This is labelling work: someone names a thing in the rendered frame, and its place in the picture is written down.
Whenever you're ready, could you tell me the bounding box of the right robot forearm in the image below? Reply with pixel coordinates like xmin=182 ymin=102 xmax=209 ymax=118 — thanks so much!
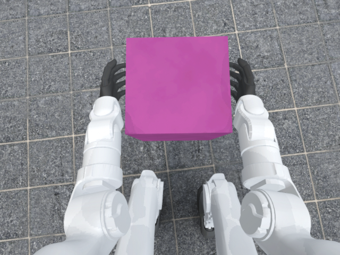
xmin=233 ymin=95 xmax=303 ymax=201

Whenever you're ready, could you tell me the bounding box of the left robot hand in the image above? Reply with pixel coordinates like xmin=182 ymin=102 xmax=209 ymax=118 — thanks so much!
xmin=100 ymin=59 xmax=126 ymax=101

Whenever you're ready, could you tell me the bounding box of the left robot forearm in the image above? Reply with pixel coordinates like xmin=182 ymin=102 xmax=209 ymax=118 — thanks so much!
xmin=64 ymin=96 xmax=124 ymax=231

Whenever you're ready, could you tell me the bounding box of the left robot thigh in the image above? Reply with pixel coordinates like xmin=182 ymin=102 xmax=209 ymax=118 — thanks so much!
xmin=114 ymin=175 xmax=164 ymax=255

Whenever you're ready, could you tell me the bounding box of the robot right upper arm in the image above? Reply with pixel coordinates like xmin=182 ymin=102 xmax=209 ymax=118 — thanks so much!
xmin=239 ymin=189 xmax=340 ymax=255

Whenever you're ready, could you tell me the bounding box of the robot right shin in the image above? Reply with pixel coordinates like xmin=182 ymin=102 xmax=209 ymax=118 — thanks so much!
xmin=203 ymin=173 xmax=237 ymax=228

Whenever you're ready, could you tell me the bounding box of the carton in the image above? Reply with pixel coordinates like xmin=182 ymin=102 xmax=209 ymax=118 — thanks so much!
xmin=125 ymin=36 xmax=233 ymax=141

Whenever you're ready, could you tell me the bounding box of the robot left upper arm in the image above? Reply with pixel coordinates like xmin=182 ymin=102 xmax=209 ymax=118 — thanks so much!
xmin=33 ymin=189 xmax=131 ymax=255

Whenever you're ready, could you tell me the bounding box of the right robot hand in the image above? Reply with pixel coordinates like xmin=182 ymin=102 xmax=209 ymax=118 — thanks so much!
xmin=229 ymin=58 xmax=256 ymax=103

